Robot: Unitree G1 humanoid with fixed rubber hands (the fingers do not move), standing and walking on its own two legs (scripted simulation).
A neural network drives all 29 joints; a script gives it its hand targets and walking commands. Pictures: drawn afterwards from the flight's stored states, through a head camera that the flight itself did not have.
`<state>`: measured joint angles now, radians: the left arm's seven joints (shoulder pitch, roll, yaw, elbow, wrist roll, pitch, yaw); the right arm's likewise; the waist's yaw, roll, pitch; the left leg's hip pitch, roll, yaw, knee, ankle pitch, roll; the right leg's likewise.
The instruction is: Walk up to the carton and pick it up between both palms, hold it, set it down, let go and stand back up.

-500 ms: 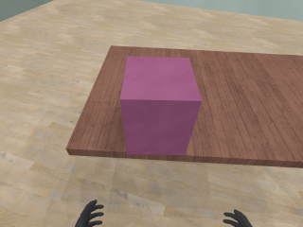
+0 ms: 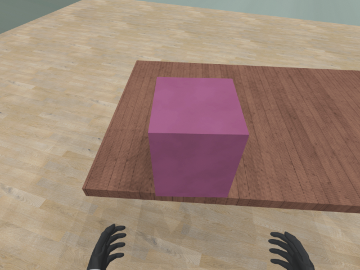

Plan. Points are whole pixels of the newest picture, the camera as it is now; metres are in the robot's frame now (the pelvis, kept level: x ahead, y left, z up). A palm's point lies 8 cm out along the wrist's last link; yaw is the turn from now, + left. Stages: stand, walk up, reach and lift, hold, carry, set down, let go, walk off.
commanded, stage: reach and lift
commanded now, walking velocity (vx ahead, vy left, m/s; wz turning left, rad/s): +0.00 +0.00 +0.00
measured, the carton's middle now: (193, 138) +0.46 -0.01 +0.05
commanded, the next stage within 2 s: none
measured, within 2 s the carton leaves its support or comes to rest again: neither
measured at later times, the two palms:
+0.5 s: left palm (99, 234) +0.21 +0.19 +0.00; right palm (298, 237) +0.22 -0.23 +0.01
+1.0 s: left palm (107, 190) +0.28 +0.18 +0.06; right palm (302, 193) +0.29 -0.24 +0.06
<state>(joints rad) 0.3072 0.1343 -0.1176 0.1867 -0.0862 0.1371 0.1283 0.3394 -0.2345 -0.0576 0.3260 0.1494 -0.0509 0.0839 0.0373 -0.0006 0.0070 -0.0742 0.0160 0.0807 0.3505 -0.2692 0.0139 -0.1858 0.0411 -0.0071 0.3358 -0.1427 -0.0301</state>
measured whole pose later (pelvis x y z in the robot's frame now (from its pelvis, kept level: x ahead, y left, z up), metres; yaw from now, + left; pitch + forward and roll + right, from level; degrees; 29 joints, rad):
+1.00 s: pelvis -0.02 +0.00 +0.00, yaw +1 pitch -1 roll +0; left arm -0.14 0.16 -0.04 0.12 -0.17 0.29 0.16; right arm -0.18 -0.33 -0.06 0.38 0.31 0.05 0.02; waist -0.01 -0.02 0.04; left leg -0.08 0.00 0.05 0.30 -0.21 0.02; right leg -0.17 0.04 0.00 0.25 -0.07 -0.03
